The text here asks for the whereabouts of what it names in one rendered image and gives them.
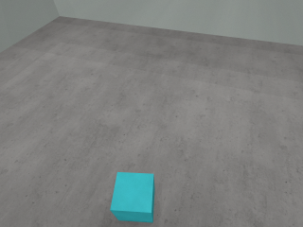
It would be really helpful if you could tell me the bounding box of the carton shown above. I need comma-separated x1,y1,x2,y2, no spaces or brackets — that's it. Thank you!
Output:
110,172,155,223

